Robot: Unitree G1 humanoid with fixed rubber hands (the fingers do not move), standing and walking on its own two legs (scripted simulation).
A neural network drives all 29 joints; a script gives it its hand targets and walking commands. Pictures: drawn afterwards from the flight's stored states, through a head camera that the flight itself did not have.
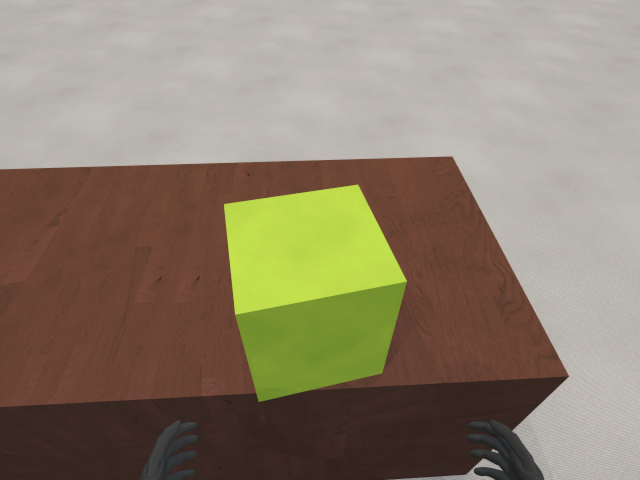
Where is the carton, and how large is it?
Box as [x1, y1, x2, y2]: [224, 185, 406, 401]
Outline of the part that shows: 358,185 224,204 235,315 258,401 382,372 406,280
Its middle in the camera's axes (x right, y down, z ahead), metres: -0.02 +0.08 +0.61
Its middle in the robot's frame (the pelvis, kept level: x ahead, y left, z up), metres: +0.41 +0.05 -0.03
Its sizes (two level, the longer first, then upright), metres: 0.210 0.200 0.250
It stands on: a pedestal, 0.63 m high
